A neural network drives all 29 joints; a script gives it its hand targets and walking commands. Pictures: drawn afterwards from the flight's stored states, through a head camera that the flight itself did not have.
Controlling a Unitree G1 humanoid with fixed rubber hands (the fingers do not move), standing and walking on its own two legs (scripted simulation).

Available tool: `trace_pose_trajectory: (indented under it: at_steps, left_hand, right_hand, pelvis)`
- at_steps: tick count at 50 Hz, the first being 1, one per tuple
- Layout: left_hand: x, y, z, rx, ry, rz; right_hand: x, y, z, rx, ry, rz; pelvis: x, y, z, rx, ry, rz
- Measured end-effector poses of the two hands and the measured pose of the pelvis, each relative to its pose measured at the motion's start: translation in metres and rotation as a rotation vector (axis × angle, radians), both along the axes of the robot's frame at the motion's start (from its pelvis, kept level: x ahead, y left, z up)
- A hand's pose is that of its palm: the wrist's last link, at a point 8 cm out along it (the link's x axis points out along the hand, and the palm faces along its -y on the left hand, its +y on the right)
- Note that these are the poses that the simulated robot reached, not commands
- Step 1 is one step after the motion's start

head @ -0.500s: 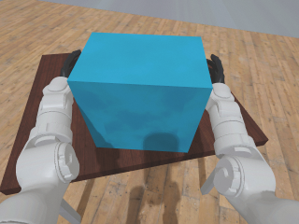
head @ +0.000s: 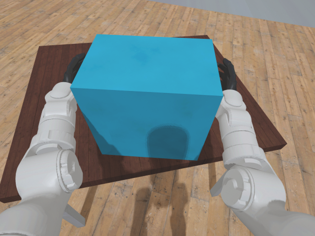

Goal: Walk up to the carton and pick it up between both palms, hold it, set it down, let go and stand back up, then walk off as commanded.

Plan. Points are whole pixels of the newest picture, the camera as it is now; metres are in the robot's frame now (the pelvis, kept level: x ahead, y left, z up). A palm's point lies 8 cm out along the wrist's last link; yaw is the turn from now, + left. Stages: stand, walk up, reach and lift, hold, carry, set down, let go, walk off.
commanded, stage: set down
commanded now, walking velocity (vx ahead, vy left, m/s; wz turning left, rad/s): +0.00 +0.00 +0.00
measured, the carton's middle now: (151, 102) +0.44 -0.01 +0.08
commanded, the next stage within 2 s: none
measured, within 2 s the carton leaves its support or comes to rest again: rests again in 0.64 s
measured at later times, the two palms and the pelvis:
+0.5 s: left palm (74, 88) +0.47 +0.18 +0.12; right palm (223, 96) +0.40 -0.19 +0.13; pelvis +0.00 +0.00 +0.00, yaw +0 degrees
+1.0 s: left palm (77, 90) +0.46 +0.18 +0.12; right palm (224, 99) +0.39 -0.20 +0.12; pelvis +0.00 +0.00 +0.00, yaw +0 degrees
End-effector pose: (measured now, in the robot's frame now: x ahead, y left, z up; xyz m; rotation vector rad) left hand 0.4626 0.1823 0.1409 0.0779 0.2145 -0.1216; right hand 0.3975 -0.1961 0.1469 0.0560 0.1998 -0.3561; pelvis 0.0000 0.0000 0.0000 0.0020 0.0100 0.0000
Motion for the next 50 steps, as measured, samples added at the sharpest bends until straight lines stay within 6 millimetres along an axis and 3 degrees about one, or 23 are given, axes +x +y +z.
trace_pose_trajectory:
  at_steps: [29, 50]
  left_hand:
    - [0.003, 0.0, -0.022, 0.0, 0.01, -0.014]
    - [0.002, -0.003, -0.023, 0.005, 0.0, -0.02]
  right_hand:
    - [-0.002, 0.001, -0.022, -0.003, 0.009, -0.013]
    - [-0.005, -0.002, -0.026, -0.009, 0.005, -0.014]
  pelvis:
    - [-0.002, 0.003, -0.001, -0.003, 0.041, -0.002]
    - [-0.004, 0.002, -0.001, -0.001, 0.046, -0.002]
